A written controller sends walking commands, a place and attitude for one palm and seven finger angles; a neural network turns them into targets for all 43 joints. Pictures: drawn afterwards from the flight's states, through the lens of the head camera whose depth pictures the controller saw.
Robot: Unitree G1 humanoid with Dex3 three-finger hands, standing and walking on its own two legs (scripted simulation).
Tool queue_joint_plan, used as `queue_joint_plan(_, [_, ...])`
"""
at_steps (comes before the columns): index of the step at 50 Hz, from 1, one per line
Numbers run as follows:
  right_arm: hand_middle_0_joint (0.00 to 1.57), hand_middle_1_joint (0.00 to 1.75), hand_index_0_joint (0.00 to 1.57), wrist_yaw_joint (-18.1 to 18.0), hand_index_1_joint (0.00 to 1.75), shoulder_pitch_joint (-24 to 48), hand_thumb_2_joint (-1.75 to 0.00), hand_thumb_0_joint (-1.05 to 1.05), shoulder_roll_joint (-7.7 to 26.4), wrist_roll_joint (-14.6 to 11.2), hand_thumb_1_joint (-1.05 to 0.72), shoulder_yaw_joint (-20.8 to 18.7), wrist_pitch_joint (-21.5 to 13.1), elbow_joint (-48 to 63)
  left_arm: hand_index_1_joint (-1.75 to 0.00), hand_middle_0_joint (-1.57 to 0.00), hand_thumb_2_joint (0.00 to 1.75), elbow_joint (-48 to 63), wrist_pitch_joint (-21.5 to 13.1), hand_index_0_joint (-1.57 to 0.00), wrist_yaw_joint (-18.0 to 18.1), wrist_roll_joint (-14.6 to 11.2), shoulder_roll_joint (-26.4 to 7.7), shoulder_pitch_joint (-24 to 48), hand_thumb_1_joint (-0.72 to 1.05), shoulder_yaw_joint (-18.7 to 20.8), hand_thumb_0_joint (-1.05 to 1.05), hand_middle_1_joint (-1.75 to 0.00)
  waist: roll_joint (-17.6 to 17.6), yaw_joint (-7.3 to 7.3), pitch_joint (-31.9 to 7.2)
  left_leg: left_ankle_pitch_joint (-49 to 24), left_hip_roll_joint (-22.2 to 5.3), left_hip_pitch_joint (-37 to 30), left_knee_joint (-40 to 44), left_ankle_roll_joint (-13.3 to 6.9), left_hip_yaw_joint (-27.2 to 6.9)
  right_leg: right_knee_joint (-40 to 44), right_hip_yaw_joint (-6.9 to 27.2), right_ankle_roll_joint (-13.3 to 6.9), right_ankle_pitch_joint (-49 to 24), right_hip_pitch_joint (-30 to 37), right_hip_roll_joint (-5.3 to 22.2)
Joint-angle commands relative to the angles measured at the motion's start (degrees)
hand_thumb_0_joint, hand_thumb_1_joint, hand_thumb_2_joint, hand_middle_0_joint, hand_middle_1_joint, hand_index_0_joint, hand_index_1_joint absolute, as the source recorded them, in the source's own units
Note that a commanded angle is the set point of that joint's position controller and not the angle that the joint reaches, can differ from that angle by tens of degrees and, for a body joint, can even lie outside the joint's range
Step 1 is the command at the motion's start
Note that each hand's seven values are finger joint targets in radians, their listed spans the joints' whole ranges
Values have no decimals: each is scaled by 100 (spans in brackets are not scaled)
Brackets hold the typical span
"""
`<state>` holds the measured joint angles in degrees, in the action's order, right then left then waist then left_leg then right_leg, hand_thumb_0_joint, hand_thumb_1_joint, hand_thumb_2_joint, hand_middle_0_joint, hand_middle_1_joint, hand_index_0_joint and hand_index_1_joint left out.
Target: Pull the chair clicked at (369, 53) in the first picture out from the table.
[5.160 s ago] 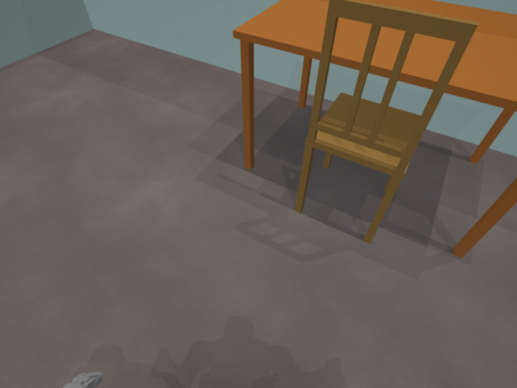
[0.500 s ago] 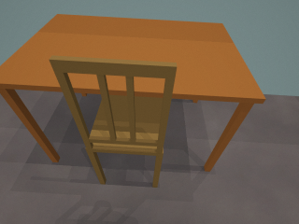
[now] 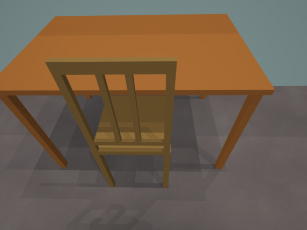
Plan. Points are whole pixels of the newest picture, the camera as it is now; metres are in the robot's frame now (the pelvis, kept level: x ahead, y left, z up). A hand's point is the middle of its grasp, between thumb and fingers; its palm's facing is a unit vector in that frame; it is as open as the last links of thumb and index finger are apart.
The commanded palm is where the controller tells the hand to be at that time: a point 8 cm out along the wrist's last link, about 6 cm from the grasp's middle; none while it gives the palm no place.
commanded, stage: look again from close up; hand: left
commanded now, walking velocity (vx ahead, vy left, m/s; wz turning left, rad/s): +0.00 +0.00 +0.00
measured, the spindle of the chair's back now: (110, 113) +0.52 +0.20 -0.04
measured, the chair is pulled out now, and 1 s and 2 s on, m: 0.00 0.00 0.00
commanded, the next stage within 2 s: shuffle to correct the standing spot in 0.80 s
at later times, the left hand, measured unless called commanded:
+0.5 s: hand out of the picture +0.00 +0.14 -0.17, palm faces +0.02 -0.98 -0.19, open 7.3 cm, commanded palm none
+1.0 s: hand out of the picture -0.01 +0.13 -0.17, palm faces +0.04 -0.98 -0.18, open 7.3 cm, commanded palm none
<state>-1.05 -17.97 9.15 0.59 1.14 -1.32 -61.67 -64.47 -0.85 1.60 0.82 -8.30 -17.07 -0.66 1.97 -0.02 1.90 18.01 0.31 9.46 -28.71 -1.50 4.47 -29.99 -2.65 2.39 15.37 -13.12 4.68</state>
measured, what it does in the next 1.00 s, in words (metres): stands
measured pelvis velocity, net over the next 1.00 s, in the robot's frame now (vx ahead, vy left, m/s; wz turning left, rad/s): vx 0.01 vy -0.03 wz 0.00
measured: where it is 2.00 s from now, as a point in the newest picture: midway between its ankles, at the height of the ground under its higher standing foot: outside the picture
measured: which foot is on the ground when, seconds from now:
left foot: down 0.00-1.00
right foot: down 0.00-1.00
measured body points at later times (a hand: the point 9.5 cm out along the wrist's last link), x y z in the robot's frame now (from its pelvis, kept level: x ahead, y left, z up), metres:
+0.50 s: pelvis +0.00 -0.03 +0.00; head +0.02 -0.03 +0.45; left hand +0.00 +0.19 -0.15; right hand +0.00 -0.24 -0.16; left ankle -0.03 +0.10 -0.74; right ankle +0.01 -0.15 -0.74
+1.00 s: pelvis +0.01 -0.03 +0.00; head +0.02 -0.04 +0.45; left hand -0.01 +0.18 -0.15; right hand -0.01 -0.24 -0.16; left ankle -0.03 +0.10 -0.74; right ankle +0.01 -0.15 -0.74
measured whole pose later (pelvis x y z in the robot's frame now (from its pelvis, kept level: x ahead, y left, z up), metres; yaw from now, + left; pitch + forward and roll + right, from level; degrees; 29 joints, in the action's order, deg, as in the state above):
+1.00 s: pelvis +0.01 -0.03 +0.00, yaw +0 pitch -1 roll +1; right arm -1.1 -16.9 7.5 0.5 1.1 -1.2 -66.0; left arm -64.3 -1.3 1.5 1.0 -7.3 -17.6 -0.1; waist 0.3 -0.7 2.1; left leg 15.9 -2.0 7.2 -24.3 1.1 3.7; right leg -27.2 -3.7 -0.1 14.6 -11.5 2.3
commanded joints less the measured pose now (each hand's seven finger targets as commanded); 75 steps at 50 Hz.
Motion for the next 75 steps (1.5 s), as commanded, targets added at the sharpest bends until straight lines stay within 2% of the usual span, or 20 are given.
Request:
queue_joint_plan(1, [20, 30, 20, -42, 30, -296, -90, 0, 534, -1, -90, -93, -105, 159, -30, -20, 90, 185, -40, -20, 36, -24, -554, -275, 90, 85, 0, -30, -245, -18, 327, -865, -595, 484, 930, -50, -604, 447, 220, -333, -542, 126, 147])
queue_joint_plan(16, [20, 30, 20, -42, 30, -157, -90, 0, 421, -5, -90, -87, -62, -136, -30, -20, 90, 169, -88, -20, 42, -26, -628, -271, 90, 111, 0, -30, -221, -18, 148, -1053, -552, 149, 858, 30, -409, 678, 340, -359, -1040, 202, 233])
queue_joint_plan(17, [20, 30, 20, -45, 30, -125, -90, 0, 395, -12, -90, -89, -51, -138, -30, -20, 90, 172, -90, -20, 37, -23, -633, -282, 90, 113, 0, -30, -370, -29, 221, -964, -563, 167, 870, 29, -395, 738, 331, -356, -981, 180, 221])
queue_joint_plan(23, [20, 30, 20, -51, 30, -121, -90, 0, 397, -11, -90, -87, -61, -199, -30, -20, 90, 151, -108, -20, 44, -23, -609, -318, 90, 113, 0, -30, -212, -25, 137, -1141, -558, 81, 854, 56, -396, 768, 339, -364, -1220, 267, 239])
queue_joint_plan(38, [20, 30, 20, -62, 30, -192, -90, 0, 331, -11, -90, -83, -48, -281, -30, -20, 90, 128, -92, -20, 50, -21, -517, -389, 90, 118, 0, -30, -255, -43, 340, -953, -585, 150, 987, 80, -400, 908, 324, -363, -837, 178, 184])
queue_joint_plan(45, [20, 30, 20, -75, 30, -272, -90, 0, 310, -10, -90, -81, -81, -297, -30, -20, 90, 125, -98, -20, 59, -26, -488, -432, 90, 133, 0, -30, -149, -52, 172, -1221, -618, 47, 976, 73, -410, 814, 282, -369, -1102, 295, 179])
queue_joint_plan(49, [20, 30, 20, -27, 30, -391, -90, 0, 305, 34, -90, -103, 12, -325, -30, -20, 90, 160, -51, -20, 26, 32, -547, -450, 90, 193, 0, -30, -344, -63, 554, 366, -454, 411, 880, 23, -312, 930, 388, -474, 893, -33, 158])
queue_joint_plan(53, [20, 30, 20, 3, 30, -466, -90, 0, 245, 63, -90, -129, 21, -223, -30, -20, 90, 226, -42, -20, -14, 38, -614, -558, 90, 271, 0, -30, -421, -73, 726, 594, -287, 636, 531, -28, -209, 1016, 628, -620, 1598, -253, 254])
queue_joint_plan(57, [20, 30, 20, -9, 30, -621, -90, 0, 163, 48, -90, -120, -73, -192, -30, -20, 90, 259, -82, -20, -35, 38, -596, -584, 90, 334, 0, -30, -421, -43, 684, 54, -311, 598, 364, -69, -169, 696, 492, -708, 929, -157, 244])
queue_joint_plan(61, [20, 30, 20, -65, 30, -1002, -90, 0, 398, 50, -90, -151, -195, -321, -30, -20, 90, 330, -128, -20, -46, 47, -397, -467, 90, 328, 0, -30, 423, 68, 274, -1671, -754, -36, 462, -275, -592, -496, -183, -610, -286, -208, -128])
queue_joint_plan(63, [20, 30, 20, -115, 30, -1033, -90, 0, 526, 45, -90, -178, -207, -368, -30, -20, 90, 393, -145, -20, -46, 53, -238, -361, 90, 296, 0, -30, 734, 37, 398, -2735, -1046, -176, 493, -514, -838, -851, -442, -542, 11, -461, -315])
queue_joint_plan(65, [20, 30, 20, -136, 30, -790, -90, 0, 495, 42, -90, -165, -204, -291, -30, -20, 90, 319, -180, -20, -41, 25, -239, -566, 90, 326, 0, -30, 424, -140, 316, -3288, -902, -14, 61, -466, -634, -522, -296, -611, -467, -10, -220])
queue_joint_plan(66, [20, 30, 20, -148, 30, -631, -90, 0, 405, 30, -90, -163, -209, -210, -30, -20, 90, 200, -204, -20, -10, 23, -328, -842, 90, 349, 0, -30, -117, -243, 180, -3301, -642, 245, -404, -290, -369, -351, 78, -671, -1667, 457, 6])
queue_joint_plan(68, [20, 30, 20, -146, 30, -333, -90, 0, 223, -6, -90, -151, -186, -22, -30, -20, 90, -43, -213, -20, 82, 1, -716, -1341, 90, 431, 0, -30, -1360, -338, -16, -1504, -212, 1263, -998, 69, 74, -146, 707, -900, -4902, 1575, 826])
queue_joint_plan(69, [20, 30, 20, -152, 30, -163, -90, 0, 139, -35, -90, -149, -140, 8, -30, -20, 90, -70, -195, -20, 121, -1, -706, -1299, 90, 403, 0, -30, -1436, -307, -39, -33, -210, 1241, -941, 140, 58, -73, 763, -1014, -5781, 1562, 1095])
queue_joint_plan(70, [20, 30, 20, -152, 30, -202, -90, 0, 40, -56, -90, -142, -109, -14, -30, -20, 90, -11, -166, -20, 151, 22, -675, -1001, 90, 357, 0, -30, -1349, -150, -10, 301, -230, 1026, -451, 164, 6, -196, 638, -970, -6009, 1401, 1067])
queue_joint_plan(71, [20, 30, 20, -150, 30, -435, -90, 0, 35, -61, -90, -154, -102, -139, -30, -20, 90, 114, -126, -20, 164, 11, -637, -646, 90, 318, 0, -30, -1045, 57, -34, -761, -282, 393, 424, 145, -7, -505, 304, -749, -5709, 1008, 790])
queue_joint_plan(72, [20, 30, 20, -169, 30, -648, -90, 0, 162, -15, -90, -199, -141, -278, -30, -20, 90, 273, -107, -20, 149, -24, -543, -382, 90, 291, 0, -30, -372, 131, 60, -2985, -388, -157, 523, 77, -101, -890, 13, -483, -5053, 564, 332])
queue_joint_plan(73, [20, 30, 20, -215, 30, -861, -90, 0, 361, 8, -90, -243, -149, -365, -30, -20, 90, 380, -111, -20, 163, -53, -483, -259, 90, 290, 0, -30, 299, 154, -157, -5140, -659, -720, 216, -15, -188, -1041, -56, -334, -3853, 249, 148])
queue_joint_plan(75, [20, 30, 20, -226, 30, -825, -90, 0, 545, 5, -90, -305, -81, -372, -30, -20, 90, 552, -26, -20, 194, -80, -359, 35, 90, 319, 0, -30, 963, 136, -75, -7633, -1265, -1651, 230, -313, -622, -924, -206, -231, 461, -765, -202])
